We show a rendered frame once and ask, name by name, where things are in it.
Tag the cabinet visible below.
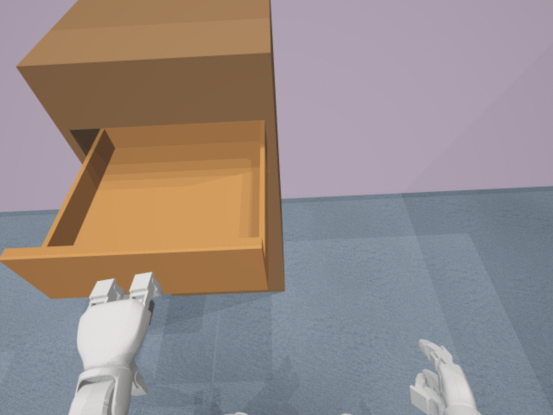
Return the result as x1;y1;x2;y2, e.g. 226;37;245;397
16;0;285;296

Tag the left robot hand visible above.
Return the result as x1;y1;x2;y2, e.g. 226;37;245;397
77;272;162;396

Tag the drawer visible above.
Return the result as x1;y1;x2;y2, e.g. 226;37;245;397
0;120;269;299

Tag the robot left forearm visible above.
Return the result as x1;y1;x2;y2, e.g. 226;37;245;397
68;365;133;415

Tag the right robot hand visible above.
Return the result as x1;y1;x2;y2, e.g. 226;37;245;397
410;339;477;415

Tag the handle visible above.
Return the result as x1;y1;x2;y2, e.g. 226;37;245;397
123;295;155;326

